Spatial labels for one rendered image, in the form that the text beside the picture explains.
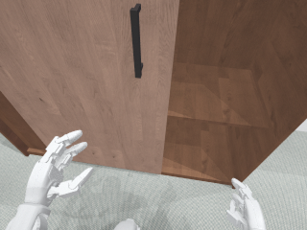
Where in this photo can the handle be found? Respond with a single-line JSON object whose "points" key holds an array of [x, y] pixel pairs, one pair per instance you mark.
{"points": [[135, 36]]}

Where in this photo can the right robot hand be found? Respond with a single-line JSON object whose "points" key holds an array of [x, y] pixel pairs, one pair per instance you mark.
{"points": [[250, 215]]}

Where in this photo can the wardrobe door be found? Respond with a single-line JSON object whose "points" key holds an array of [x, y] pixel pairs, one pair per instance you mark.
{"points": [[68, 65], [10, 116]]}

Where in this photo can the left robot hand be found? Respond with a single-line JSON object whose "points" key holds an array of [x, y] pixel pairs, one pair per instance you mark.
{"points": [[49, 169]]}

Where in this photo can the left robot thigh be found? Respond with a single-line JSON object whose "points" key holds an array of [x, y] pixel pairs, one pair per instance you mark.
{"points": [[127, 225]]}

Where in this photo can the robot left forearm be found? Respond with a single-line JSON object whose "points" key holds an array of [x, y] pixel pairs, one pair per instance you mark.
{"points": [[30, 216]]}

